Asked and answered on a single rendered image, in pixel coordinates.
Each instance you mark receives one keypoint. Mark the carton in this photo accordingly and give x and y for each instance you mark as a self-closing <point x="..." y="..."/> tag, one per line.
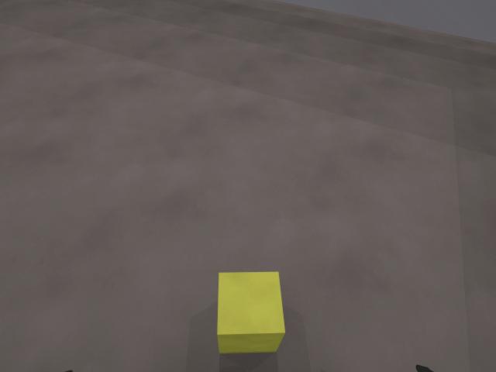
<point x="250" y="312"/>

